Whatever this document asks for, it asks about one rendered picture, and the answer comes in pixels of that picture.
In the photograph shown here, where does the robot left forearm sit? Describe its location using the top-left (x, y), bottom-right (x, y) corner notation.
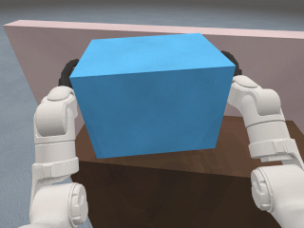
top-left (28, 85), bottom-right (79, 224)

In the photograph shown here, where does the left robot upper arm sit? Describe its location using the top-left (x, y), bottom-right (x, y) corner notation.
top-left (18, 182), bottom-right (88, 228)

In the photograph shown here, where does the robot right forearm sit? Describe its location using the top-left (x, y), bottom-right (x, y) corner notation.
top-left (227, 75), bottom-right (304, 171)

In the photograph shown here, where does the right robot upper arm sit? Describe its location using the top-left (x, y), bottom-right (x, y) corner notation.
top-left (251, 164), bottom-right (304, 228)

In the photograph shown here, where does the right robot hand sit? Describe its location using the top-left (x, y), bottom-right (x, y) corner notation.
top-left (221, 50), bottom-right (242, 77)

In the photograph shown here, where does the carton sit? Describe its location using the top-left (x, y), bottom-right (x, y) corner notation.
top-left (69, 33), bottom-right (236, 159)

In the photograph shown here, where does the pedestal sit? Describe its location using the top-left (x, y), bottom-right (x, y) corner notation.
top-left (70, 115), bottom-right (304, 228)

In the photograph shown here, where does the left robot hand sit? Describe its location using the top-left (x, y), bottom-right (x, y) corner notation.
top-left (58, 59), bottom-right (79, 89)

